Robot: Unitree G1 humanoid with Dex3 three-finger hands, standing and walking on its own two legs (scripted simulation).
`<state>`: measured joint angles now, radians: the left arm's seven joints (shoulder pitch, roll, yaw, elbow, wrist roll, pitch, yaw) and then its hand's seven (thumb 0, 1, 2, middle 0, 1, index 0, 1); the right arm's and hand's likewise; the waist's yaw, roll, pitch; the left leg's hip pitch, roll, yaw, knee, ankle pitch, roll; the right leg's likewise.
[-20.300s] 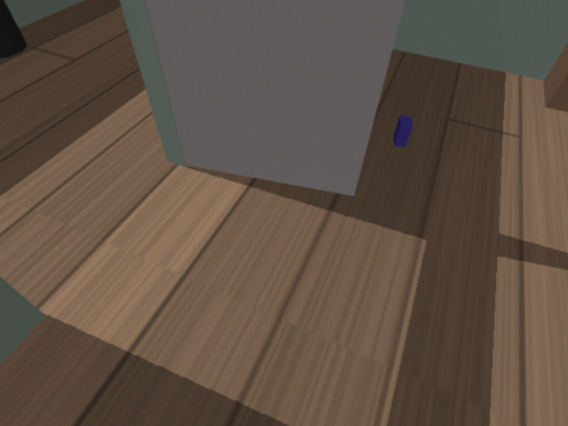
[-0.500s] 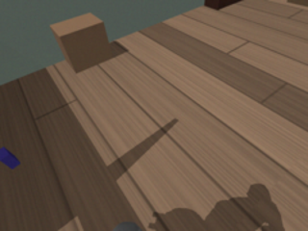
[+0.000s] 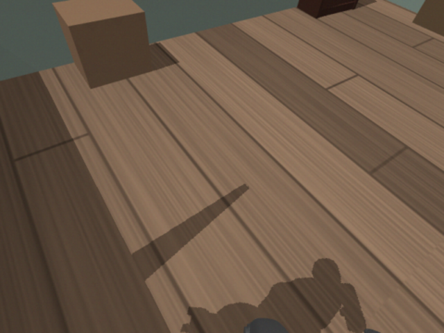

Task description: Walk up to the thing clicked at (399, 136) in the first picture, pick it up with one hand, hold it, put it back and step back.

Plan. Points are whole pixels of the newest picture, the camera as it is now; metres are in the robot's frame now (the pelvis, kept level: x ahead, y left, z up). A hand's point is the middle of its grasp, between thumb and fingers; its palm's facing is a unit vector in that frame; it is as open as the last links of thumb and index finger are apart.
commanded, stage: walk up
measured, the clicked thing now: out of the picture +0.59 +1.09 -0.70
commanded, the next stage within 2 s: stand in 1.58 s
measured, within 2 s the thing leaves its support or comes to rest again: neither
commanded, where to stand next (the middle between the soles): +0.11 -0.01 m, yaw -2 degrees
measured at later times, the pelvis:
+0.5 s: pelvis +0.01 -0.02 -0.02, yaw -1 degrees
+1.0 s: pelvis +0.05 -0.01 +0.01, yaw +0 degrees
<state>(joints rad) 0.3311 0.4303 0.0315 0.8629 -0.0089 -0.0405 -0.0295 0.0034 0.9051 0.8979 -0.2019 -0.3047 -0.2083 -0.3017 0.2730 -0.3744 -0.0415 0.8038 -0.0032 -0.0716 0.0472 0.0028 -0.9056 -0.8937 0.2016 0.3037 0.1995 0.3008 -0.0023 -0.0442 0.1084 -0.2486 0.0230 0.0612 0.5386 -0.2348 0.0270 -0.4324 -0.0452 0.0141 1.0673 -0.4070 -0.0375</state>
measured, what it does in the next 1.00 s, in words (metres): steps on the spot: right foot, then left foot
